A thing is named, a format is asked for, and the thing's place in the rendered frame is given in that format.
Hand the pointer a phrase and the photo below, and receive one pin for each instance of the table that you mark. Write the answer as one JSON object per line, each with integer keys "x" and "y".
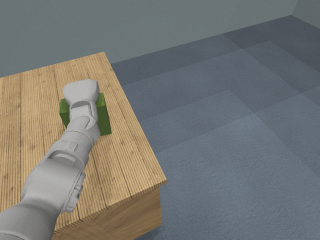
{"x": 120, "y": 199}

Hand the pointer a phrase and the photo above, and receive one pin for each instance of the robot left upper arm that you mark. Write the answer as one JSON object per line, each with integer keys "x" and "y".
{"x": 54, "y": 189}

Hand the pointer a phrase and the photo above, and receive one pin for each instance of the left robot hand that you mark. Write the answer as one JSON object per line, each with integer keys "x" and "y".
{"x": 83, "y": 89}

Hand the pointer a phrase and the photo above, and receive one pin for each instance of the left robot forearm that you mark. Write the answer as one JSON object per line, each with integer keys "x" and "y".
{"x": 76, "y": 142}

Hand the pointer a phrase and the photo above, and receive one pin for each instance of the sponge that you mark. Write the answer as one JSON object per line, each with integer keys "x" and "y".
{"x": 103, "y": 117}

